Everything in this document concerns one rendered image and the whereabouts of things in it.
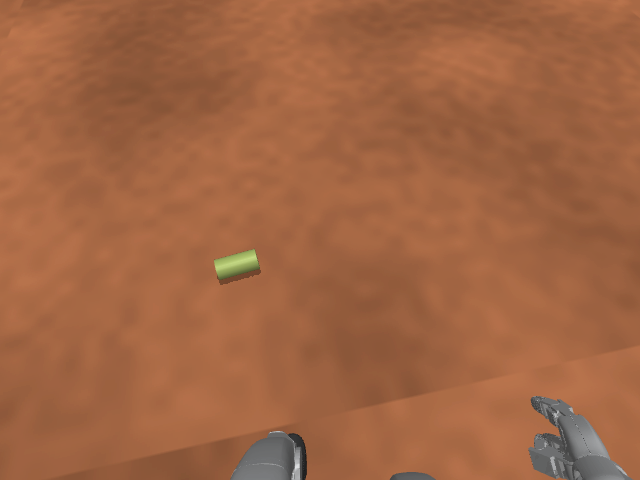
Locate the right robot hand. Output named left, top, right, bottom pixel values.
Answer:
left=528, top=396, right=611, bottom=480

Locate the right robot arm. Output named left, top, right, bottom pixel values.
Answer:
left=572, top=455, right=633, bottom=480

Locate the left robot foot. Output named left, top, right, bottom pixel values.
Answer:
left=288, top=433, right=307, bottom=480

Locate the can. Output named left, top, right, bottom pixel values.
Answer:
left=214, top=249, right=260, bottom=280

